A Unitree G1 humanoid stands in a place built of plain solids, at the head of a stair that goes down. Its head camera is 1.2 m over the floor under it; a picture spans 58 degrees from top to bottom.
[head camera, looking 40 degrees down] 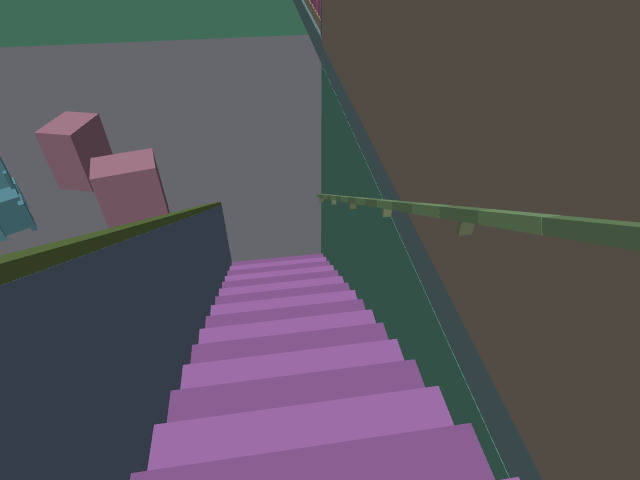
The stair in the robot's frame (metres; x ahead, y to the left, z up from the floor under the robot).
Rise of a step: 0.16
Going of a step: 0.25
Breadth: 1.20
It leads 8 degrees to the left of straight ahead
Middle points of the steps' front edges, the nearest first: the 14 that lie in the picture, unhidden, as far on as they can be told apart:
0.70 0.04 -0.33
0.95 0.08 -0.49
1.20 0.11 -0.66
1.45 0.15 -0.82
1.70 0.19 -0.99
1.95 0.22 -1.15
2.20 0.26 -1.32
2.45 0.30 -1.48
2.70 0.33 -1.65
2.95 0.37 -1.81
3.20 0.41 -1.98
3.45 0.45 -2.14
3.71 0.48 -2.30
3.96 0.52 -2.47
